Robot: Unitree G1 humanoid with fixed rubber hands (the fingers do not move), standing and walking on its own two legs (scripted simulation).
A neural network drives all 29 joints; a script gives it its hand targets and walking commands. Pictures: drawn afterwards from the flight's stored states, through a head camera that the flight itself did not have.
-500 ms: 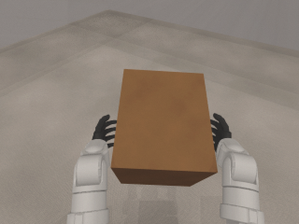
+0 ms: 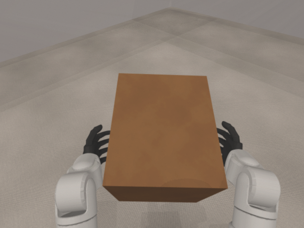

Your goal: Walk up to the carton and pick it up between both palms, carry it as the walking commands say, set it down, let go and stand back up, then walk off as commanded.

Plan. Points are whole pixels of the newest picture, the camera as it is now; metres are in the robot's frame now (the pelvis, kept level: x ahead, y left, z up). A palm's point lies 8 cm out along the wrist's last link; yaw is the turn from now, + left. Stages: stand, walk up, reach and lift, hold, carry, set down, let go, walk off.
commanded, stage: carry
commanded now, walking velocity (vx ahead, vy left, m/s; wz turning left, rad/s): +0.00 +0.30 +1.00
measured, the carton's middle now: (160, 142) +0.34 -0.01 +0.07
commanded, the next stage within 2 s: none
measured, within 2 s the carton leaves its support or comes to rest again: neither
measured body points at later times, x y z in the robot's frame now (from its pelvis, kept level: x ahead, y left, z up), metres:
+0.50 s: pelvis -0.06 +0.22 +0.01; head -0.04 +0.24 +0.45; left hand +0.12 +0.47 +0.07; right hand +0.26 +0.19 +0.08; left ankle +0.01 +0.30 -0.71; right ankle -0.03 +0.07 -0.66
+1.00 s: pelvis -0.21 +0.41 +0.00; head -0.19 +0.42 +0.45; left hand -0.18 +0.70 +0.06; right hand +0.08 +0.52 +0.06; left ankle -0.23 +0.55 -0.71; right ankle -0.11 +0.25 -0.66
